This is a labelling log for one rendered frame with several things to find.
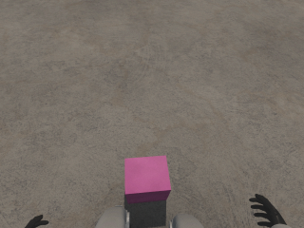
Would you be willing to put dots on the robot right hand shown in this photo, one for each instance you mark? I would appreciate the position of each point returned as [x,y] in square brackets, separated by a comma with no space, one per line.
[271,213]

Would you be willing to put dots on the robot thigh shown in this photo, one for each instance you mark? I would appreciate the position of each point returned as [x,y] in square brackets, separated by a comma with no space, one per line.
[184,221]
[114,217]

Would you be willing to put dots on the carton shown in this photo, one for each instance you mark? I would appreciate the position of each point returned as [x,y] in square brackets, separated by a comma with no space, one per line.
[146,179]

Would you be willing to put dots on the robot left thigh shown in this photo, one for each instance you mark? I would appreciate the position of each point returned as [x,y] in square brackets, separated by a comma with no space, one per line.
[114,217]

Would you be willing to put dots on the robot right thigh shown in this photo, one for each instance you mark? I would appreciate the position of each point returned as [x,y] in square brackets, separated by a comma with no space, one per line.
[184,221]

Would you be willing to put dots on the robot left hand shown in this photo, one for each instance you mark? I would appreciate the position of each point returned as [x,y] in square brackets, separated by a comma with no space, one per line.
[35,222]

